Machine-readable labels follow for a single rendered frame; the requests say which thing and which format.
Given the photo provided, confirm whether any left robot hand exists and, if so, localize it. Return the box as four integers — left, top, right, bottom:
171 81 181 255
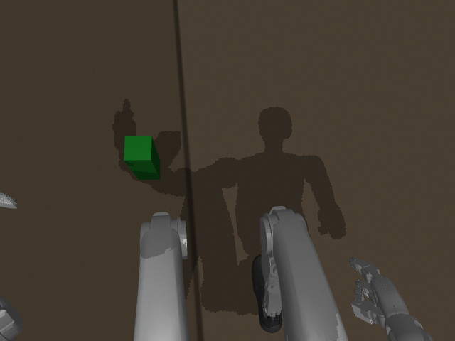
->
0 191 18 209

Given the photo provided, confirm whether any right robot arm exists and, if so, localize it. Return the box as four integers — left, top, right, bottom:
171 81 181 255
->
385 314 433 341

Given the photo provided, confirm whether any right robot hand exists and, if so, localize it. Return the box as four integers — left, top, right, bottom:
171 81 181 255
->
348 257 410 327

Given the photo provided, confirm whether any right robot foot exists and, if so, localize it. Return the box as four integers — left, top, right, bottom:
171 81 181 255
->
252 254 282 333

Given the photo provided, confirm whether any left robot arm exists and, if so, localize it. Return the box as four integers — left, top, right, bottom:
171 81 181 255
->
0 295 24 341

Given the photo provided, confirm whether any carton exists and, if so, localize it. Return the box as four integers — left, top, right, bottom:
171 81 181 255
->
124 136 160 180

